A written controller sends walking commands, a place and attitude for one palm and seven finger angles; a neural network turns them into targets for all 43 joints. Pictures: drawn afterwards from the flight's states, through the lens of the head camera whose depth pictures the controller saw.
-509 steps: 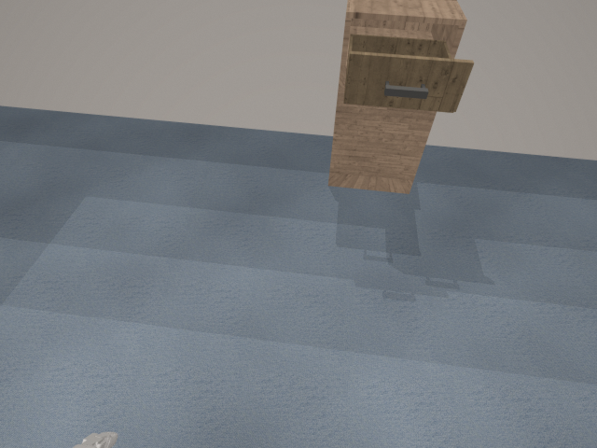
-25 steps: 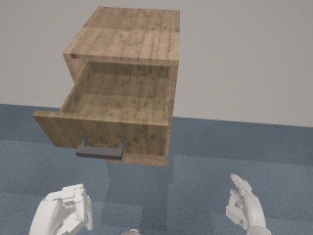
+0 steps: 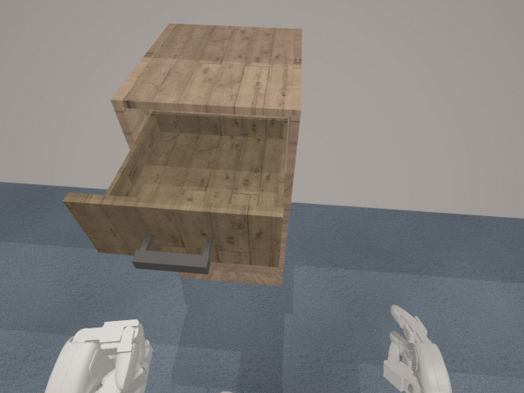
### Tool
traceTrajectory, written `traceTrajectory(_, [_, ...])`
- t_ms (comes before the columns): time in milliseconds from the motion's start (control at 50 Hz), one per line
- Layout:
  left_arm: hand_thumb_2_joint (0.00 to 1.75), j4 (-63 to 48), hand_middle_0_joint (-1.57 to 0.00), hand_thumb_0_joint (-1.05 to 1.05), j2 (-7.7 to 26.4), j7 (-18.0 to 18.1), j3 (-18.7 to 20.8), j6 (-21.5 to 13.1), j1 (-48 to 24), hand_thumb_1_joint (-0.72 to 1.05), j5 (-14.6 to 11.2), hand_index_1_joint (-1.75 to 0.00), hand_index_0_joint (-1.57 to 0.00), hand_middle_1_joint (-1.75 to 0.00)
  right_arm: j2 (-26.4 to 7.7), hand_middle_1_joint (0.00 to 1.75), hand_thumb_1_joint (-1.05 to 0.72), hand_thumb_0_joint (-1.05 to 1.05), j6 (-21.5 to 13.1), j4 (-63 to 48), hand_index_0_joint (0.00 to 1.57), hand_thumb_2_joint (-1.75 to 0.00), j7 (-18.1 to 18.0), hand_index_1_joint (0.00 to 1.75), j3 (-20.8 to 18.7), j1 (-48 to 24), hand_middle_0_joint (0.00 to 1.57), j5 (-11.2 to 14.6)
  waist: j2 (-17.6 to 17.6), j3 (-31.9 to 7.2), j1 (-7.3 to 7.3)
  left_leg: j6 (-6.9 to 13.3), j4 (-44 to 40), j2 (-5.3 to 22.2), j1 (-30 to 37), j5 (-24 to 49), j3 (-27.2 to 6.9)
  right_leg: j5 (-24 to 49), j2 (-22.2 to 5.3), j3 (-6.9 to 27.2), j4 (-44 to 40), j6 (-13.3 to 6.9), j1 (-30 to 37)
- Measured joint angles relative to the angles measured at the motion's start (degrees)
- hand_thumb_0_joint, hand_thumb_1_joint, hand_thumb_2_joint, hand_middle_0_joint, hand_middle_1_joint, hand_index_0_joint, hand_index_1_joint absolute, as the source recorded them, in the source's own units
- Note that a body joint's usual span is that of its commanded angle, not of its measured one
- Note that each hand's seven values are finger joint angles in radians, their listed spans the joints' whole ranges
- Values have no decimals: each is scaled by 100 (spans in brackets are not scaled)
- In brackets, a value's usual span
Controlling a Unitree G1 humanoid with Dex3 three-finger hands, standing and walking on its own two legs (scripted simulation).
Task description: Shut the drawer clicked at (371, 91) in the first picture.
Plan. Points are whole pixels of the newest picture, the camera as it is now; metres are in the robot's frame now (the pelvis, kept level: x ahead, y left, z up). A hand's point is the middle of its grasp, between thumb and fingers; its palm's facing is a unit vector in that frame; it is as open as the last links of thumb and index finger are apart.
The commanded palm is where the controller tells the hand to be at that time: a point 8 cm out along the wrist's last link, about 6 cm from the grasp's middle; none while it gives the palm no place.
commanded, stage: raise the hand and make a fist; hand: left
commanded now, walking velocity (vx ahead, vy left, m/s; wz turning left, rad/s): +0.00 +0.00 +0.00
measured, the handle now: (175, 251) +0.35 +0.18 +0.00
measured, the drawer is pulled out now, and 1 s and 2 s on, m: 0.27 0.27 0.27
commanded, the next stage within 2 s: bring the fist close to the handle in 0.16 s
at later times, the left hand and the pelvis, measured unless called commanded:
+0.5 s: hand (154, 358) +0.16 +0.14 +0.07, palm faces +0.00 -1.00 -0.05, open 3.3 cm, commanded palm +0.13 +0.21 +0.07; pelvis +0.00 -0.01 +0.00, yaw +0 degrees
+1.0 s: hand (173, 328) +0.21 +0.15 +0.02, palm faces -0.03 -1.00 -0.04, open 3.3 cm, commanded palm +0.18 +0.21 +0.02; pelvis +0.00 -0.01 -0.03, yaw -1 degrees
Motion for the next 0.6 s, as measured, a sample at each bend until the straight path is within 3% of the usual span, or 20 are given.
traceTrajectory(320, [90, 227, -140, 2, 23, -34, 111, 0, -258, 90, -70, -160, -140, -160, 30, 30, -90, 1, -60, 82, 20, -90, -45, 30, 53, -51, 20, 2, 39, 10, -23, -58, -46, 30, 39, 19, -34, 0, 36, -28, -30, -54, 34])
traceTrajectory(600, [90, 1018, -140, 2, -12, -127, 171, -305, -950, 90, -52, -160, -140, -160, -43, 30, -90, 1, -14, 154, 20, -90, -56, 30, 29, -133, 20, -87, -33, 29, -63, -105, 218, 48, -392, -66, -79, -112, 42, -72, 254, -108, -395])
